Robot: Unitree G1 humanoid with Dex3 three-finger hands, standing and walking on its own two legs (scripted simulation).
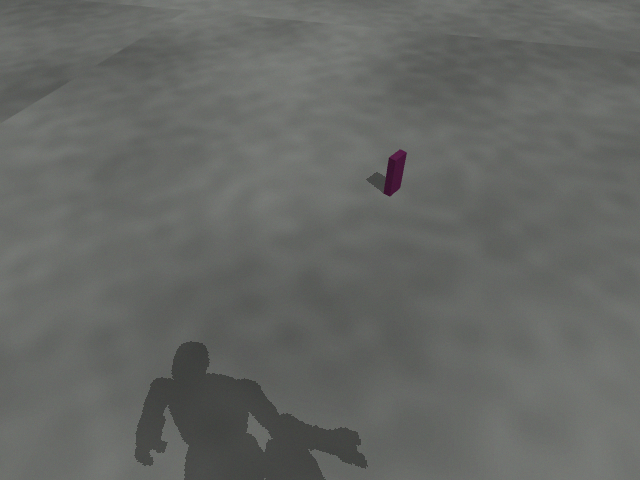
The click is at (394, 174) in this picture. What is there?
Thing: carton on end
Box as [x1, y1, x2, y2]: [384, 149, 406, 196]
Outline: 400,149 390,156 388,160 384,193 389,196 400,186 406,153
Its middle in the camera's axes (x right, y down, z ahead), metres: +0.36 -0.36 +1.92
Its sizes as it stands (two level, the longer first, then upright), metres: 0.094 0.039 0.215
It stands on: the floor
